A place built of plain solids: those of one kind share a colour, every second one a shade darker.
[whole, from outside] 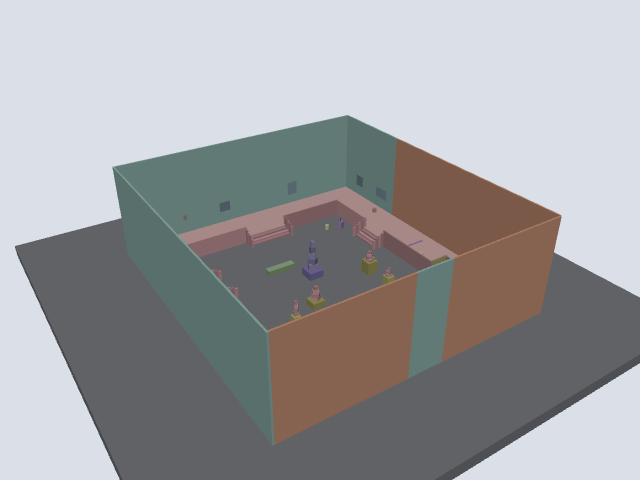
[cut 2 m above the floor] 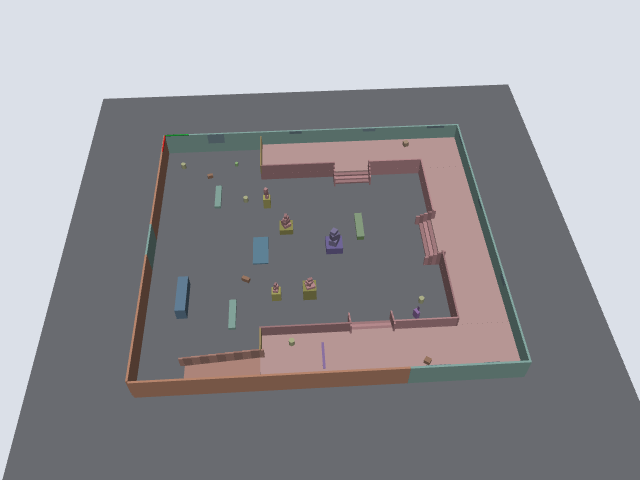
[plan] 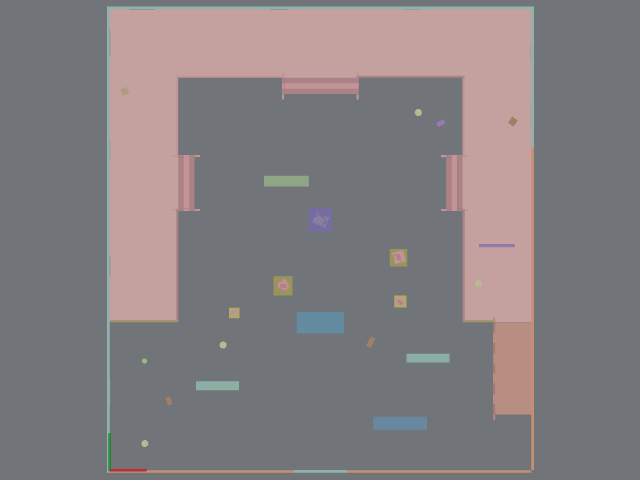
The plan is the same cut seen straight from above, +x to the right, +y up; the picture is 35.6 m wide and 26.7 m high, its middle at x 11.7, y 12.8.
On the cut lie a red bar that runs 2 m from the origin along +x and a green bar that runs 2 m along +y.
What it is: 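An art gallery's atrium; 23.4 x 25.6 m, 8.4 m high; a walk 3.8 m broad round three sides of a court, raised by 4 risers of 0.151 m; a flight in the middle of each side; a ramp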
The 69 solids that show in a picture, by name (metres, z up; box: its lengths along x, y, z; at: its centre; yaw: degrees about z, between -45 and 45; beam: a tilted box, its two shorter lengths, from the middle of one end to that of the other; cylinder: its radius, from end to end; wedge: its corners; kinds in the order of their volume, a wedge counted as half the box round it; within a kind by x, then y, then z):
{
 "walk_1": {"box": [3.82, 17.41, 0.65], "at": [1.91, 16.93, 0.28]},
 "walk_2": {"box": [15.81, 3.82, 0.65], "at": [11.72, 23.73, 0.28]},
 "walk_3": {"box": [3.82, 17.41, 0.65], "at": [21.54, 16.93, 0.28]},
 "wall_1": {"box": [0.15, 25.94, 8.44], "at": [-0.07, 12.82, 4.17]},
 "wall_2": {"box": [3.0, 0.15, 8.44], "at": [11.72, -0.07, 4.17]},
 "wall_3": {"box": [23.75, 0.15, 8.44], "at": [11.72, 25.71, 4.17]},
 "wall_4": {"box": [0.15, 7.84, 8.44], "at": [23.52, 21.87, 4.17]},
 "window_wall_1": {"box": [10.22, 0.15, 8.44], "at": [5.11, -0.07, 4.17]},
 "window_wall_2": {"box": [10.23, 0.15, 8.44], "at": [18.34, -0.07, 4.17]},
 "window_wall_3": {"box": [0.15, 17.95, 8.44], "at": [23.52, 8.97, 4.17]},
 "piece_1": {"box": [0.12, 6.3, 0.75], "at": [3.76, 11.38, 0.33]},
 "piece_2": {"box": [0.12, 6.3, 1.65], "at": [3.76, 11.38, 0.78]},
 "piece_3": {"box": [0.12, 4.41, 0.75], "at": [3.76, 19.61, 0.33]},
 "piece_4": {"box": [0.12, 4.41, 1.65], "at": [3.76, 19.61, 0.78]},
 "piece_5": {"box": [0.3, 2.88, 0.5], "at": [3.97, 15.97, 0.2]},
 "piece_6": {"box": [0.3, 2.88, 0.35], "at": [4.27, 15.97, 0.13]},
 "piece_7": {"box": [0.3, 2.88, 0.2], "at": [4.58, 15.97, 0.05]},
 "piece_8": {"box": [6.0, 0.12, 0.75], "at": [6.7, 21.88, 0.33]},
 "piece_9": {"box": [6.0, 0.12, 1.65], "at": [6.7, 21.88, 0.78]},
 "piece_10": {"box": [4.03, 0.3, 0.2], "at": [11.72, 21.07, 0.05]},
 "piece_11": {"box": [4.03, 0.3, 0.35], "at": [11.72, 21.37, 0.13]},
 "piece_12": {"box": [4.03, 0.3, 0.5], "at": [11.72, 21.67, 0.2]},
 "piece_13": {"box": [0.62, 0.65, 0.21], "at": [16.1, 11.85, 1.21], "yaw": 14.7},
 "piece_14": {"box": [6.01, 0.12, 0.75], "at": [16.74, 21.88, 0.33]},
 "piece_15": {"box": [6.01, 0.12, 1.65], "at": [16.74, 21.88, 0.78]},
 "piece_16": {"box": [0.3, 2.88, 0.2], "at": [18.88, 15.97, 0.05]},
 "piece_17": {"box": [0.3, 2.88, 0.35], "at": [19.18, 15.97, 0.13]},
 "piece_18": {"box": [0.3, 2.88, 0.5], "at": [19.48, 15.97, 0.2]},
 "piece_19": {"box": [0.12, 6.3, 0.75], "at": [19.69, 11.38, 0.33]},
 "piece_20": {"box": [0.12, 6.3, 1.65], "at": [19.69, 11.38, 0.78]},
 "piece_21": {"box": [0.12, 4.41, 0.75], "at": [19.69, 19.61, 0.33]},
 "piece_22": {"box": [0.12, 4.41, 1.65], "at": [19.69, 19.61, 0.78]},
 "arm_ramp_1": {"box": [0.12, 0.57, 1.04], "at": [21.39, 3.38, 0.47]},
 "arm_ramp_2": {"box": [0.12, 0.57, 1.1], "at": [21.39, 3.96, 0.5]},
 "arm_ramp_3": {"box": [0.12, 0.57, 1.17], "at": [21.39, 4.53, 0.54]},
 "arm_ramp_4": {"box": [0.12, 0.57, 1.24], "at": [21.39, 5.09, 0.57]},
 "arm_ramp_5": {"box": [0.12, 0.57, 1.31], "at": [21.39, 5.67, 0.6]},
 "arm_ramp_6": {"box": [0.12, 0.57, 1.37], "at": [21.39, 6.24, 0.64]},
 "arm_ramp_7": {"box": [0.12, 0.57, 1.44], "at": [21.39, 6.8, 0.67]},
 "arm_ramp_8": {"box": [0.12, 0.57, 1.51], "at": [21.39, 7.38, 0.7]},
 "arm_ramp_9": {"box": [0.12, 0.57, 1.57], "at": [21.39, 7.95, 0.74]},
 "arm_ramp_10": {"wedge": [[21.45, 3.1, -0.05], [21.45, 3.1, 0.0], [21.45, 8.23, -0.05], [21.45, 8.23, 0.6], [23.45, 3.1, -0.05], [23.45, 3.1, 0.0], [23.45, 8.23, -0.05], [23.45, 8.23, 0.6]]},
 "piece_base_1": {"box": [0.6, 0.6, 1.07], "at": [6.93, 8.74, 0.48]},
 "piece_base_2": {"box": [1.07, 1.07, 0.58], "at": [9.64, 10.25, 0.24]},
 "piece_base_3": {"box": [0.97, 0.97, 1.16], "at": [16.07, 11.81, 0.53]},
 "piece_base_4": {"box": [0.68, 0.68, 0.89], "at": [16.17, 9.38, 0.4]},
 "desk_1": {"box": [2.99, 0.75, 1.1], "at": [16.16, 2.6, 0.5]},
 "centre_base_1": {"box": [1.29, 1.29, 0.7], "at": [11.72, 13.92, 0.3]},
 "end_1": {"box": [3.82, 0.12, 1.65], "at": [1.91, 8.29, 0.78]},
 "end_2": {"box": [1.82, 0.12, 1.65], "at": [20.54, 8.29, 0.78]},
 "bench_upholstered_1": {"box": [2.4, 0.5, 0.25], "at": [6.0, 4.69, 0.33]},
 "bench_upholstered_2": {"box": [2.4, 0.5, 0.25], "at": [17.71, 6.23, 0.33]},
 "bench_1": {"box": [2.44, 0.54, 0.43], "at": [9.83, 16.07, 0.17]},
 "centre_1": {"box": [0.52, 0.42, 0.53], "at": [11.69, 13.9, 1.97], "yaw": -37.3},
 "centre_2": {"box": [0.78, 0.61, 0.53], "at": [11.75, 13.91, 0.91], "yaw": -24.4},
 "centre_3": {"box": [0.46, 0.69, 0.53], "at": [11.75, 13.96, 1.44], "yaw": 28.2},
 "deck_1": {"box": [2.64, 1.2, 0.16], "at": [11.72, 8.2, 0.03]},
 "hung_picture_1": {"box": [0.025, 1.44, 1.1], "at": [0.02, 4.36, 1.55]},
 "hung_picture_2": {"box": [1.05, 0.025, 0.93], "at": [9.44, 25.62, 2.15]},
 "hung_picture_3": {"box": [1.0, 0.025, 1.29], "at": [16.82, 25.62, 2.15]},
 "hung_picture_4": {"box": [0.025, 1.58, 1.03], "at": [23.43, 19.74, 2.15]},
 "hung_picture_5": {"box": [0.025, 1.02, 1.09], "at": [23.43, 23.25, 2.15]},
 "box_cardboard_1": {"box": [0.28, 0.59, 0.38], "at": [14.52, 7.11, 0.14], "yaw": -29.2},
 "box_cardboard_2": {"box": [0.38, 0.42, 0.38], "at": [22.43, 19.39, 0.74], "yaw": -34.2},
 "bench_top_1": {"box": [2.5, 0.6, 0.07], "at": [9.83, 16.07, 0.41]},
 "suitcase_1": {"box": [0.45, 0.27, 0.77], "at": [18.42, 19.31, 0.33], "yaw": 26.8},
 "ottoman_1": {"box": [0.4, 0.4, 0.47], "at": [0.84, 21.07, 0.79], "yaw": 20.2},
 "drum_1": {"cylinder": 0.2, "from": [20.51, 10.39, 0.6], "to": [20.51, 10.39, 1.06]},
 "strip_1": {"box": [2.0, 0.18, 0.08], "at": [21.54, 12.49, 0.59]}
}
